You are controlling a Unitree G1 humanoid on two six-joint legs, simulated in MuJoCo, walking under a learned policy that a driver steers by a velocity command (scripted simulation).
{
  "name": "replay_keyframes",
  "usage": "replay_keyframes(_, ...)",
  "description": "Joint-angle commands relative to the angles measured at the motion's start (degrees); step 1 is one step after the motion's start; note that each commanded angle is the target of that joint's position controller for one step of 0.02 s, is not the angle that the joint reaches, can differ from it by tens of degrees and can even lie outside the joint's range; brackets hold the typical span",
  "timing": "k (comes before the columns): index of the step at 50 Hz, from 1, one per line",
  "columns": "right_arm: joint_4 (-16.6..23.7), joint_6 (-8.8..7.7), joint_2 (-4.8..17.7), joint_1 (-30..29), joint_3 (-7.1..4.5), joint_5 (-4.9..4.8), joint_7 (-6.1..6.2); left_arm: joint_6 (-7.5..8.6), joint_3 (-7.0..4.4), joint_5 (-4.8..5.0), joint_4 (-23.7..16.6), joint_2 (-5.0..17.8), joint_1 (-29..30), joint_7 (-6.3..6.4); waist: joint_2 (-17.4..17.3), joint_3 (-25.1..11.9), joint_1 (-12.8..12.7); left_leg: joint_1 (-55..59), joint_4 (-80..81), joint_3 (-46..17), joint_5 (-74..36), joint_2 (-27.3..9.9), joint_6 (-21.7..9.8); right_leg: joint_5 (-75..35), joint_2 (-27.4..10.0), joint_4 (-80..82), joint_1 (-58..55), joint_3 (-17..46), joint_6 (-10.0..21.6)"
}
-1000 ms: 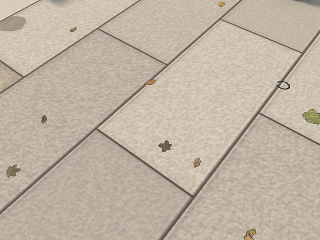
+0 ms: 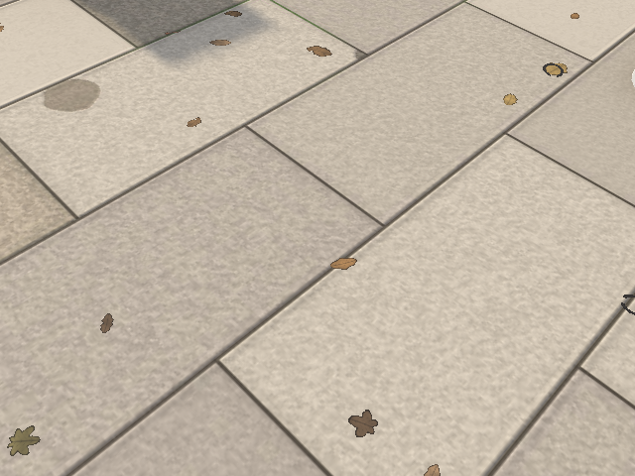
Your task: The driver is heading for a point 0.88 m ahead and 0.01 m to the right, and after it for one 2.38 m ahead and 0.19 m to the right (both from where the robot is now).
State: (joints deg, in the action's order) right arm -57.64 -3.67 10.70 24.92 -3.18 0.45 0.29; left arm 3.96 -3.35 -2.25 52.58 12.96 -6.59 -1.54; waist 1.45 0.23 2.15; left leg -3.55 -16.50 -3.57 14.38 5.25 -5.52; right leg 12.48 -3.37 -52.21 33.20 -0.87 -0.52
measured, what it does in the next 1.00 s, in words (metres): walks ahead: right foot, then left foot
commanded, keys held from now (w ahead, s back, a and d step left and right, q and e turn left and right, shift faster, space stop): w+q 0.14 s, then w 0.58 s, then w+e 0.28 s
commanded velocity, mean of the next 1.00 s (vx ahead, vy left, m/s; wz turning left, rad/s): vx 0.49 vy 0.00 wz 0.13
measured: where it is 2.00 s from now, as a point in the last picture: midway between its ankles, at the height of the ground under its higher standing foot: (304, 256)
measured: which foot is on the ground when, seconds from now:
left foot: down 0.00-0.20, up 0.22-0.70, down 0.72-1.00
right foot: up 0.00-0.18, down 0.20-0.74, up 0.76-1.00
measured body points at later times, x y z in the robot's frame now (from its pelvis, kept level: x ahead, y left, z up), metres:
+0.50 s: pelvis +0.27 -0.03 +0.00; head +0.29 -0.03 +0.45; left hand +0.21 +0.23 -0.13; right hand +0.44 -0.25 -0.13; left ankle +0.32 +0.12 -0.68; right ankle +0.26 -0.11 -0.75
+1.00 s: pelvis +0.52 +0.08 +0.00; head +0.54 +0.09 +0.45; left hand +0.58 +0.34 -0.14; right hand +0.55 -0.18 -0.13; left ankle +0.47 +0.13 -0.75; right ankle +0.61 -0.07 -0.67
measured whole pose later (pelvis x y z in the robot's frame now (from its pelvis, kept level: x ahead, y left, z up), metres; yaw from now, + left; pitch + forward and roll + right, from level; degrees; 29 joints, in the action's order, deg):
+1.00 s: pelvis +0.52 +0.08 +0.00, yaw +5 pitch +0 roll +1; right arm -54.9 -5.9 12.0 20.7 -2.8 1.0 0.2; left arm 0.9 -3.9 -1.5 52.9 14.0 -13.2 -2.3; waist 2.6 1.7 0.5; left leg -2.7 -14.3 10.7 12.2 2.6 -4.5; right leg 7.5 -4.7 -59.1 36.3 0.7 3.1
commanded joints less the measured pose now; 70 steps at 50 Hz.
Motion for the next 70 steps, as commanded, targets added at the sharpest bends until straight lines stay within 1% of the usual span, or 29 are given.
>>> replay_keyframes(1, 2.59, -0.69, 8.66, 1.92, -1.75, -0.05, 0.40, -0.13, 0.20, 0.34, -6.40, 2.35, 7.44, -0.22, -5.72, 4.56, 0.06, -0.39, 5.39, -11.73, -21.24, -13.11, -8.43, -5.79, 1.24, 7.84, 5.78, -1.21, -1.53)
replay_keyframes(6, 3.73, -0.56, 10.47, 1.34, -2.48, 0.16, 0.37, -0.17, 0.38, 1.41, -10.61, 4.19, 12.00, 0.00, -6.75, 4.02, 0.69, -1.38, 2.74, -13.58, -26.49, -13.59, -5.52, -10.90, 2.81, 18.20, -3.88, -0.17, 0.11)
replay_keyframes(8, 4.59, -0.69, 12.02, -1.32, -2.93, 0.24, 0.48, 0.20, -0.36, 1.31, -9.36, 6.09, 5.61, 0.62, -6.51, 1.64, -2.48, -1.65, -2.51, -13.28, -34.36, -13.42, -3.45, -7.91, 4.38, 20.95, -13.59, -0.52, 1.74)
replay_keyframes(10, 4.62, -1.10, 11.65, -1.26, -2.95, 0.26, 0.00, 1.25, -1.78, 0.50, -5.16, 8.90, -9.07, 1.81, -2.41, -6.59, -8.35, -4.45, -22.26, -9.01, -36.51, -8.13, -1.37, -5.78, 3.56, 24.53, -31.69, -0.09, 4.30)
replay_keyframes(11, 6.07, -1.45, 7.38, 0.85, -1.83, 0.41, -0.14, 1.66, -2.59, -0.89, -4.92, 13.09, -18.10, 2.58, 4.25, -14.74, -10.50, -11.73, -39.25, -5.72, -17.77, -4.77, -0.77, 7.73, -10.64, 26.01, -42.82, 15.66, 6.89)
replay_keyframes(12, 6.14, -1.16, 3.30, 10.29, -1.32, -1.72, -0.50, 0.96, -3.59, -1.51, -3.88, 17.73, -16.70, 2.15, 19.44, -17.61, -4.22, -26.90, -53.48, -2.00, 16.96, 3.21, 0.69, 13.62, -21.46, 37.53, -49.09, 45.13, 14.09)
replay_keyframes(13, 4.65, -0.39, 7.70, 7.26, -1.66, 0.26, -0.14, 0.37, -2.65, -0.10, -5.10, 11.79, -11.03, 1.63, 8.11, -9.82, -3.09, -31.45, -57.95, -3.66, 12.63, -1.96, -0.37, 23.81, -19.44, 39.60, -41.44, 45.04, 13.77)
replay_keyframes(14, 5.92, -0.31, 8.05, 1.11, -1.72, 0.89, -0.70, 0.51, -1.53, 0.60, -6.37, 7.28, -5.80, 1.35, 1.74, -2.94, -2.96, -31.31, -56.09, -3.09, 6.51, -4.15, -0.35, 21.33, -16.61, 39.89, -33.20, 34.93, 12.74)
replay_keyframes(15, 6.76, -0.39, 7.15, -2.21, -1.48, 1.02, -1.03, 0.84, -0.95, 0.40, -5.96, 5.50, -4.43, 1.15, -0.35, -0.42, -2.64, -29.94, -53.39, -2.98, 3.73, -5.64, -0.19, 11.98, -13.82, 40.42, -28.41, 27.33, 11.92)
replay_keyframes(19, 7.52, 1.12, 6.02, -3.89, -1.19, 2.03, -1.98, 2.69, -0.46, 1.09, -2.37, 4.87, -9.37, 1.10, 3.15, -0.66, -0.79, -26.67, -47.51, -1.46, 2.75, -7.18, 1.39, -8.74, -9.81, 41.67, -24.51, 14.68, 11.72)
replay_keyframes(24, 11.54, 1.41, 5.12, -15.70, 0.01, 2.03, -2.91, 2.82, -0.58, 1.51, -0.35, 5.85, -13.57, 0.98, 2.07, 2.66, -2.18, -32.71, -34.64, 2.88, -5.75, -10.39, 3.92, -9.22, -8.54, 46.23, -25.42, 8.29, 12.59)
replay_keyframes(30, 14.63, 0.96, 4.93, -25.59, 1.02, 1.18, -2.83, 2.26, -0.82, 1.50, 1.92, 7.52, -18.92, 0.95, 3.16, 3.59, -4.95, -26.68, -19.14, 7.43, -9.97, -8.55, 3.81, -17.90, -8.27, 43.89, -28.84, 4.02, 11.00)
replay_keyframes(33, 15.10, 0.56, 6.00, -25.37, 0.59, 1.33, -2.26, 1.58, -1.02, 1.25, 2.83, 8.37, -19.36, 1.34, 3.67, 3.55, -4.06, -23.41, -15.34, 7.99, -5.48, -7.15, 1.75, -24.99, -10.19, 39.45, -32.95, 4.18, 10.22)
replay_keyframes(35, 11.55, -0.24, 7.10, -15.04, -0.36, 1.96, -1.58, 0.99, -0.95, 1.50, 3.23, 8.42, -18.54, 1.48, 1.57, -1.22, 0.86, -9.48, -8.93, 9.31, -5.60, -4.08, -0.32, -36.42, -7.71, 26.06, -32.29, 0.97, 8.47)
replay_keyframes(36, 8.60, -0.93, 10.05, -5.11, -1.44, 2.93, -0.93, 0.90, -0.41, 1.64, 2.47, 6.92, -18.23, 1.54, -1.10, -7.39, 4.37, 4.44, -8.63, 4.31, -4.04, -8.37, -2.45, -29.77, -5.02, 13.85, -24.97, -1.16, 7.10)
replay_keyframes(37, 8.10, -1.28, 16.28, 2.49, -2.88, 4.15, -0.21, 0.96, 1.09, 3.07, -0.45, 1.41, -20.11, 1.19, -12.36, -14.74, 5.53, 20.59, -4.67, -18.67, 4.75, -25.78, -7.07, -4.34, 1.51, -6.31, -6.97, -4.94, 4.44)
replay_keyframes(38, 7.51, -0.36, 17.14, 1.94, -3.38, 2.03, -0.37, 0.65, -0.06, 2.62, 0.30, 4.46, -21.66, 1.57, -14.79, -16.05, 4.30, 20.00, 2.07, -33.23, 5.74, -30.88, -10.03, 17.07, 6.00, -16.26, 1.93, -0.15, 4.81)
replay_keyframes(39, 8.50, -0.06, 13.38, -3.93, -2.39, 1.21, -0.51, 0.26, -0.79, 1.92, 0.17, 6.55, -17.90, 1.67, -8.03, -7.57, 2.11, 12.83, 2.11, -24.56, 7.38, -28.07, -8.37, 13.13, 2.07, -18.76, 4.57, 3.63, 5.68)
replay_keyframes(40, 9.21, -0.45, 9.45, -8.37, -1.34, 1.05, -0.77, 0.42, -0.53, 1.97, -0.07, 5.18, -15.53, 1.19, -5.70, -2.34, 0.73, 5.15, 4.29, -17.26, 4.63, -25.32, -6.73, 8.43, 0.05, -16.69, 3.58, 3.96, 5.78)
replay_keyframes(43, 8.19, -1.83, 5.81, -10.64, -0.25, 0.91, -0.31, -1.47, -0.55, 0.57, 1.16, 3.00, -16.17, 0.21, -6.59, 1.79, -2.77, -3.96, 8.21, -4.00, -5.88, -19.64, -2.06, 2.94, -2.01, -11.92, -1.88, 3.57, 4.70)
replay_keyframes(47, 6.15, -3.29, 6.98, -6.39, -0.59, 0.37, -0.03, -2.81, -0.77, 0.66, -0.75, 2.19, -10.84, -0.75, -5.19, 2.71, -3.18, -1.84, 9.20, 3.80, -17.51, -18.92, -1.89, -3.77, -2.27, -10.68, 3.87, 2.66, 3.70)
replay_keyframes(56, 2.68, -2.69, 7.95, 0.71, -0.36, 0.59, 1.24, -2.63, 0.94, 0.44, -7.95, 0.87, 6.41, -1.99, -4.92, 6.32, 0.09, 5.33, 7.21, 14.88, -32.46, -18.96, -0.65, -12.59, 0.28, 13.23, 3.49, -6.02, 5.32)
replay_keyframes(61, 2.43, -0.84, 11.55, -0.41, -1.21, 1.11, 2.20, -2.63, -0.46, 0.24, -6.66, 3.93, -2.34, -1.21, -7.82, -0.48, -5.07, 11.85, -13.20, 18.37, -63.88, -20.64, -0.33, 0.63, 7.75, 16.71, -9.59, -9.86, 11.49)
replay_keyframes(62, 2.89, -0.31, 12.25, -0.79, -1.43, 1.04, 2.00, -2.23, -1.35, 0.06, -4.93, 5.50, -8.44, -0.87, -7.27, -4.06, -7.60, 9.14, -23.51, 18.30, -59.87, -20.63, -0.30, 1.62, 9.18, 19.70, -17.51, -8.83, 13.12)
replay_keyframes(63, 4.15, -0.20, 12.33, -2.27, -1.49, 0.77, 1.60, -1.89, -2.84, -0.67, -2.64, 8.74, -16.84, -0.12, -3.51, -8.31, -12.02, -0.85, -39.19, 18.82, -45.74, -19.17, 1.19, 2.56, 5.66, 24.61, -30.77, -1.93, 15.86)
replay_keyframes(64, 7.75, -0.54, 5.43, 0.39, -0.22, 0.12, 0.39, -2.12, -4.57, -0.86, -3.15, 15.39, -16.82, 0.69, 9.61, -12.93, -7.84, -26.12, -60.78, 17.60, 6.37, -9.32, 4.28, 1.52, -12.21, 25.80, -49.27, 25.88, 23.94)
replay_keyframes(65, 10.57, -1.32, 9.38, -6.08, -1.00, 0.23, -0.09, -2.93, -4.76, 1.08, -3.79, 16.34, -17.73, 0.64, 5.01, -15.56, -9.46, -36.70, -69.58, 4.49, 15.86, -3.15, 4.91, 1.93, -16.34, 34.87, -51.63, 44.55, 27.53)
replay_keyframes(67, 12.11, -2.77, 9.08, -10.48, -0.53, -0.03, -0.39, -2.96, -3.54, 1.78, -3.56, 11.47, -11.97, 1.36, -2.44, -2.14, -5.91, -39.40, -61.04, 1.64, 5.01, -9.79, 4.28, -6.66, -13.33, 37.68, -38.34, 28.96, 22.43)
replay_keyframes(70, 11.17, -0.10, 8.11, -7.57, -0.52, 2.22, -0.37, -1.41, -2.19, 2.32, -4.25, 7.79, -7.80, 1.72, -3.31, 0.06, -0.55, -29.23, -51.40, 1.52, 3.71, -12.13, 6.50, -20.72, -6.04, 39.03, -26.31, 17.78, 18.24)
Velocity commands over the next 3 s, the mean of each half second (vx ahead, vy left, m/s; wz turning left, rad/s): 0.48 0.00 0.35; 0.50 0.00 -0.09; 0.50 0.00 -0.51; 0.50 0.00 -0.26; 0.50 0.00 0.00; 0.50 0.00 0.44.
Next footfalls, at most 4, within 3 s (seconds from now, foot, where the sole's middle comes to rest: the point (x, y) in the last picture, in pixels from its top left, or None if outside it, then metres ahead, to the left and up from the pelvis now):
0.20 right None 0.30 -0.11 -0.78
0.72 left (240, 469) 0.51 0.14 -0.78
1.26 right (305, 342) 0.81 0.00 -0.78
1.80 left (275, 230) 1.17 0.08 -0.78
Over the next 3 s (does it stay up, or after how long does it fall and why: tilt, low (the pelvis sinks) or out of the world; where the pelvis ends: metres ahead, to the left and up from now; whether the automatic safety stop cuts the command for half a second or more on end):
stays up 1.59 -0.14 -0.02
